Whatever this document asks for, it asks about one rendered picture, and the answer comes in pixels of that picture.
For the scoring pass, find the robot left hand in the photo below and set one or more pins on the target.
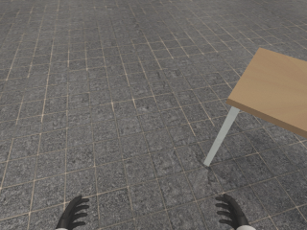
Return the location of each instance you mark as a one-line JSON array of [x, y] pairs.
[[69, 214]]

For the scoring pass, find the table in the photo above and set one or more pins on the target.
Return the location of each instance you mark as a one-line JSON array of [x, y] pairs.
[[272, 88]]

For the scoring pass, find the robot right hand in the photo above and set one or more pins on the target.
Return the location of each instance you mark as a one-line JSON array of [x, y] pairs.
[[236, 214]]

